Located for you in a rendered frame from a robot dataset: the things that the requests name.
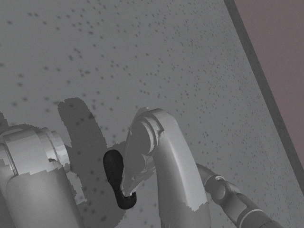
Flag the right robot hand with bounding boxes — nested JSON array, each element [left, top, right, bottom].
[[196, 163, 216, 189]]

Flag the right robot foot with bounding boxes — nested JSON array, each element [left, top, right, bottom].
[[103, 150, 137, 209]]

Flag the right robot arm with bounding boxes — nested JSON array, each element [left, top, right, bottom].
[[205, 175, 283, 228]]

